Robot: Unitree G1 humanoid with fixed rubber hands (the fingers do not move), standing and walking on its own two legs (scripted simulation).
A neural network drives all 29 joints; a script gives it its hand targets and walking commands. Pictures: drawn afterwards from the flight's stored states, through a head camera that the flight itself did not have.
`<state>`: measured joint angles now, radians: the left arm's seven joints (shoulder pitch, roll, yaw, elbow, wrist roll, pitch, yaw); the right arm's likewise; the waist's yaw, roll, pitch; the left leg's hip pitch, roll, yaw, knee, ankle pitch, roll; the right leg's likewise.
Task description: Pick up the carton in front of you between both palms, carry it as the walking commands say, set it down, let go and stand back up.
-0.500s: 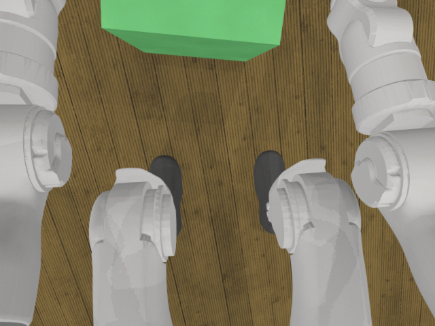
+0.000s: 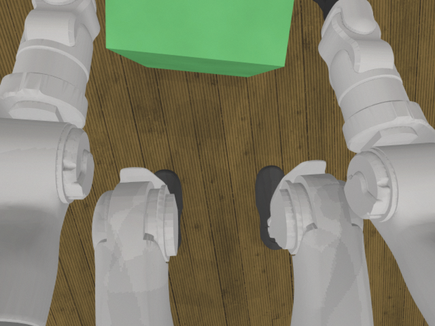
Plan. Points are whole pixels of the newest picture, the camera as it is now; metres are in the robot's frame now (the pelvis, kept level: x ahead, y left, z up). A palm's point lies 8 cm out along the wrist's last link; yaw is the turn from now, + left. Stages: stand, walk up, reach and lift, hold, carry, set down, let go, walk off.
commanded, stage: reach and lift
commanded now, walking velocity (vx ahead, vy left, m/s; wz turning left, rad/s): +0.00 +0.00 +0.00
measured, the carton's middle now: out of the picture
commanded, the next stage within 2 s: none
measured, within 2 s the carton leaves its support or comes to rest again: leaves its support in 0.42 s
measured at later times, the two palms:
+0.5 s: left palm out of the picture +0.56 +0.18 -0.17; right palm out of the picture +0.55 -0.12 -0.15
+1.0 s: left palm out of the picture +0.49 +0.17 +0.03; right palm out of the picture +0.49 -0.13 +0.04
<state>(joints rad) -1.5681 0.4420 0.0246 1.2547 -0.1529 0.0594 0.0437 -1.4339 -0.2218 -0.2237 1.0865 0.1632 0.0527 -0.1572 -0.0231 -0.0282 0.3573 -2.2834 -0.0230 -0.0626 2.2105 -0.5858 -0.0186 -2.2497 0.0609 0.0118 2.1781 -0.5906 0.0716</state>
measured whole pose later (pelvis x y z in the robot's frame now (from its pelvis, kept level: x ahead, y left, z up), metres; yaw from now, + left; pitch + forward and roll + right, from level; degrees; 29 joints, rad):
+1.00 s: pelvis -0.02 -0.01 +0.10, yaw +4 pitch +42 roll -2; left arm -1.22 0.13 0.38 0.87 0.22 0.39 0.00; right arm -1.12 0.06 -0.61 0.67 -0.24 0.35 -0.09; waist -0.03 -0.01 -0.08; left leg -2.09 -0.06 -0.08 1.81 -0.45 -0.05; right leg -2.06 0.07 0.05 1.81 -0.48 0.06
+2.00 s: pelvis +0.08 -0.01 +0.36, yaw +5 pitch +14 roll +0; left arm -0.40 -0.10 0.30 0.53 0.21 0.44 0.02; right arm -0.42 0.16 -0.37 0.53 -0.24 0.39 -0.03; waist -0.01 -0.02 -0.15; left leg -0.74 -0.03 -0.07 0.85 -0.35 -0.02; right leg -0.73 0.03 0.08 0.86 -0.37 0.02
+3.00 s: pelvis +0.10 +0.00 +0.41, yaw +5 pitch -4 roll +0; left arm -0.23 -0.15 0.21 0.28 0.27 0.69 0.01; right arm -0.27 0.15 -0.25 0.30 -0.29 0.64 0.02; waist 0.00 -0.01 0.01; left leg -0.10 -0.02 -0.06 0.37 -0.19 -0.01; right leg -0.09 0.01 0.09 0.38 -0.21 0.02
